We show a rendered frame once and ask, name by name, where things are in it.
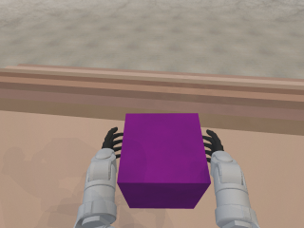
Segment right robot hand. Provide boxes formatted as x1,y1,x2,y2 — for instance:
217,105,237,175
202,129,224,163

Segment left robot hand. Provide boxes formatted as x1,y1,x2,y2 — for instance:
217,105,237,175
102,126,124,159

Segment carton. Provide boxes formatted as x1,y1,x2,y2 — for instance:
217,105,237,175
117,113,211,209

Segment robot left forearm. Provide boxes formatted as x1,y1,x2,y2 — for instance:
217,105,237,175
73,148,117,228

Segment robot right forearm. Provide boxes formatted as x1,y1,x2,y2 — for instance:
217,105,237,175
210,150,260,228

